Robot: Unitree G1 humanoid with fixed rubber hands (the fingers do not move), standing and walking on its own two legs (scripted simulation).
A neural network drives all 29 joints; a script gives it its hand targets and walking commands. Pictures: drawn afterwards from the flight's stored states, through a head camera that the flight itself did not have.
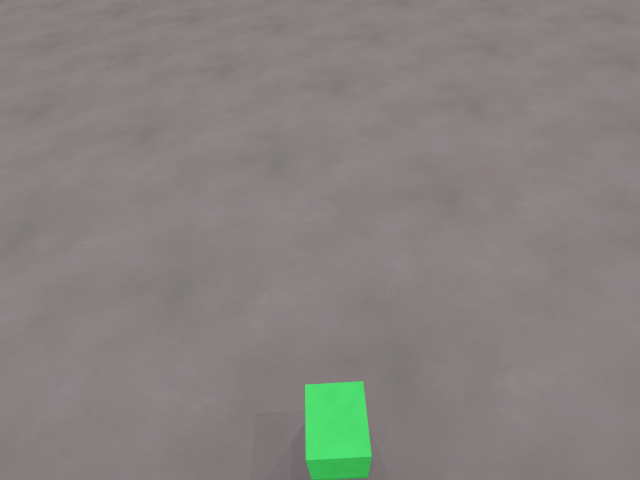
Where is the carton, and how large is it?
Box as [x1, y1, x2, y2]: [305, 381, 371, 479]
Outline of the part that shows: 362,381 305,385 306,462 312,479 367,477 371,454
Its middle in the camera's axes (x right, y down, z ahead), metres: +0.04 +0.53 +1.06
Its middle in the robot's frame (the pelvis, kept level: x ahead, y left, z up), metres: +0.38 +0.01 -0.66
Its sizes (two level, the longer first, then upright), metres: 0.181 0.156 0.224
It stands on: the floor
